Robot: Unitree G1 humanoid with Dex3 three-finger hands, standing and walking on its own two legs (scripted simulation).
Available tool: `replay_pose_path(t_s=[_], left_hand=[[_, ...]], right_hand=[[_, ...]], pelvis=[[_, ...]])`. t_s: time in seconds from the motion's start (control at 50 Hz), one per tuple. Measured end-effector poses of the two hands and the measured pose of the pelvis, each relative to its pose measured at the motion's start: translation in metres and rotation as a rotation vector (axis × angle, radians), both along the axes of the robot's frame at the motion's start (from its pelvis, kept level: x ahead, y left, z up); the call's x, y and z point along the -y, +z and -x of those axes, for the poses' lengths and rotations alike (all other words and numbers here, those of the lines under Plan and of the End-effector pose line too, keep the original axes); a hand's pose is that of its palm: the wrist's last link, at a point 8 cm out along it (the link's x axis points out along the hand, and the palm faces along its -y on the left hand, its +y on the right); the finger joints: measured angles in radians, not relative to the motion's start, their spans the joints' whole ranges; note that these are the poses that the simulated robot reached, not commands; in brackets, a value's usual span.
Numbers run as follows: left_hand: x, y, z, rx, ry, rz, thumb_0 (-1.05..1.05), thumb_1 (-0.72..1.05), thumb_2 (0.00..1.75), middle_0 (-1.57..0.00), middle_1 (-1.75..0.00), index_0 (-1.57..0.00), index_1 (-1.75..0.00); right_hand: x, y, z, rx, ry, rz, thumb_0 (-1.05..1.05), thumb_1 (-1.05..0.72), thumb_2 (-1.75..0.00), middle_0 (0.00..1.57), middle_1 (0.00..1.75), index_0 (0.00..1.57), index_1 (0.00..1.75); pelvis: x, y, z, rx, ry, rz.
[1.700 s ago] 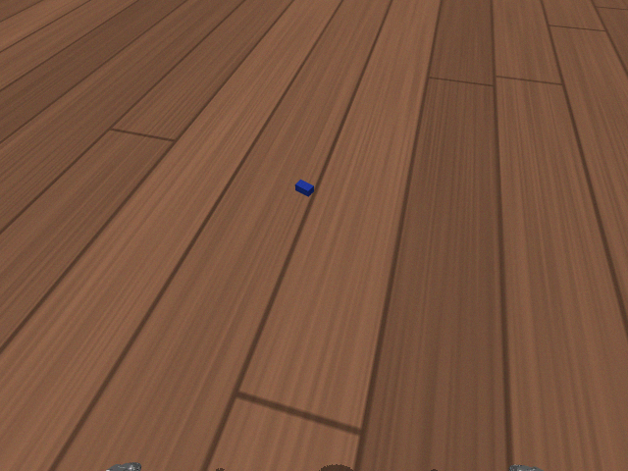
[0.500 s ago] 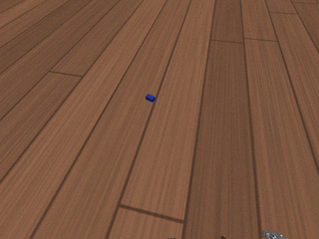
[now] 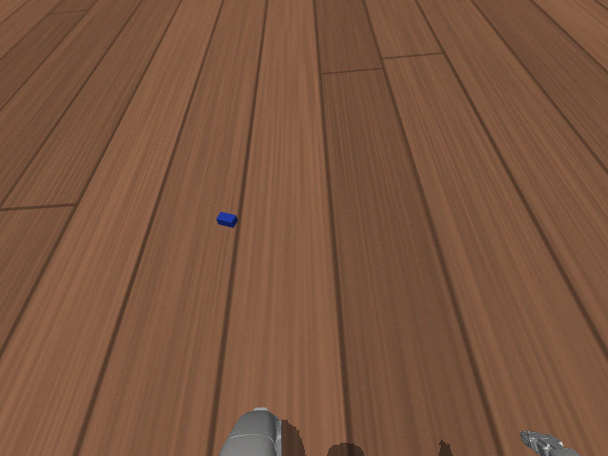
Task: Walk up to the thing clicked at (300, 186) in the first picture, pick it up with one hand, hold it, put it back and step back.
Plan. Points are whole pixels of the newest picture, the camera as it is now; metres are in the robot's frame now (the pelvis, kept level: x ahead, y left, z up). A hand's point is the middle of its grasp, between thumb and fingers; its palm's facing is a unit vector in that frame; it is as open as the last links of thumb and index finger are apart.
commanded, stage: walk up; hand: left
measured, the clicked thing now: (227, 219) +1.11 +0.43 -0.75
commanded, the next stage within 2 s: none
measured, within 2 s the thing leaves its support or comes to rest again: neither
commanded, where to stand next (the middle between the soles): +0.73 +0.33 m, yaw -18 degrees
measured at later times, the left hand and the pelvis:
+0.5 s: hand (121, 320) +0.35 +0.37 -0.13, palm faces -0.21 -0.86 -0.46, open 7.4 cm; pelvis +0.21 +0.10 -0.01, yaw -8 degrees
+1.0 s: hand (77, 271) +0.48 +0.54 -0.16, palm faces -0.21 -0.81 -0.54, open 7.4 cm; pelvis +0.39 +0.22 -0.04, yaw -12 degrees
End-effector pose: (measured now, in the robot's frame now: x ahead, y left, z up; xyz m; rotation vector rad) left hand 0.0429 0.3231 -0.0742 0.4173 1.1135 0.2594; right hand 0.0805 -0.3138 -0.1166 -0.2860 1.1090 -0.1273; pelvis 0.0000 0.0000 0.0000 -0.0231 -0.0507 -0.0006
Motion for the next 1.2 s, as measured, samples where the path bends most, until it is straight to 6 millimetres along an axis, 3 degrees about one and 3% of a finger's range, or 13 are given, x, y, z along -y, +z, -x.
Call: replay_pose_path(t_s=[0.14, 0.24, 0.4, 0.48, 0.54, 0.62, 0.74, 0.86, 0.96, 1.04, 1.2], left_hand=[[-0.042, -0.014, -0.061, -0.039, -0.048, -0.003, 0.00, 0.90, 0.90, -0.21, -0.30, -0.21, -0.30], [-0.088, -0.039, -0.127, -0.072, -0.088, -0.027, 0.00, 0.90, 0.90, -0.21, -0.30, -0.21, -0.30], [-0.097, -0.023, -0.244, -0.012, -0.192, 0.002, 0.00, 0.91, 0.90, -0.21, -0.30, -0.20, -0.30], [-0.092, -0.012, -0.292, 0.008, -0.233, -0.007, 0.00, 0.91, 0.90, -0.21, -0.30, -0.20, -0.30], [-0.091, -0.011, -0.323, 0.046, -0.255, -0.034, 0.00, 0.90, 0.90, -0.21, -0.30, -0.21, -0.30], [-0.100, -0.009, -0.344, 0.076, -0.228, -0.069, 0.00, 0.90, 0.90, -0.21, -0.30, -0.21, -0.30], [-0.128, 0.001, -0.358, 0.036, -0.193, -0.087, 0.00, 0.90, 0.90, -0.21, -0.30, -0.21, -0.30], [-0.179, -0.007, -0.380, -0.033, -0.188, -0.103, 0.00, 0.90, 0.90, -0.21, -0.30, -0.21, -0.30], [-0.235, -0.034, -0.419, -0.083, -0.194, -0.120, 0.00, 0.90, 0.90, -0.21, -0.30, -0.21, -0.30], [-0.251, -0.041, -0.464, -0.091, -0.200, -0.105, 0.01, 0.90, 0.90, -0.21, -0.30, -0.21, -0.30], [-0.239, -0.024, -0.551, -0.032, -0.299, -0.035, 0.00, 0.91, 0.90, -0.21, -0.30, -0.21, -0.30]], right_hand=[[-0.030, 0.007, -0.070, 0.040, -0.012, 0.025, 0.01, -0.90, -0.90, 0.20, 0.30, 0.20, 0.30], [-0.058, 0.008, -0.115, 0.105, -0.047, 0.075, 0.00, -0.90, -0.90, 0.20, 0.30, 0.20, 0.30], [-0.094, 0.018, -0.116, 0.020, -0.155, 0.049, 0.00, -0.90, -0.90, 0.20, 0.30, 0.20, 0.30], [-0.098, 0.008, -0.118, -0.034, -0.184, 0.032, 0.00, -0.90, -0.90, 0.20, 0.30, 0.20, 0.30], [-0.097, -0.009, -0.129, -0.062, -0.200, 0.016, 0.01, -0.90, -0.90, 0.20, 0.30, 0.20, 0.30], [-0.103, -0.027, -0.164, -0.091, -0.193, 0.005, 0.01, -0.90, -0.90, 0.20, 0.30, 0.20, 0.30], [-0.121, -0.020, -0.233, -0.038, -0.149, -0.002, 0.01, -0.90, -0.90, 0.20, 0.30, 0.20, 0.30], [-0.142, -0.006, -0.297, 0.018, -0.140, 0.043, 0.01, -0.90, -0.90, 0.20, 0.30, 0.20, 0.30], [-0.170, 0.000, -0.342, 0.081, -0.154, 0.114, 0.00, -0.90, -0.90, 0.20, 0.30, 0.20, 0.30], [-0.201, 0.007, -0.346, 0.084, -0.217, 0.112, 0.00, -0.90, -0.90, 0.20, 0.30, 0.20, 0.30], [-0.250, 0.005, -0.331, -0.038, -0.292, 0.055, 0.00, -0.90, -0.90, 0.20, 0.30, 0.20, 0.30]], pelvis=[[-0.039, -0.009, -0.065, -0.014, -0.041, 0.013], [-0.076, -0.027, -0.113, -0.013, -0.068, -0.020], [-0.098, -0.007, -0.173, -0.017, -0.118, -0.035], [-0.103, -0.005, -0.205, -0.018, -0.135, -0.040], [-0.102, -0.016, -0.231, -0.015, -0.146, -0.042], [-0.107, -0.023, -0.258, -0.007, -0.155, -0.009], [-0.129, -0.015, -0.297, -0.010, -0.169, -0.001], [-0.167, -0.020, -0.339, -0.021, -0.191, -0.001], [-0.211, -0.037, -0.379, -0.016, -0.204, -0.022], [-0.232, -0.032, -0.404, -0.010, -0.226, -0.016], [-0.255, -0.012, -0.452, -0.003, -0.251, -0.033]])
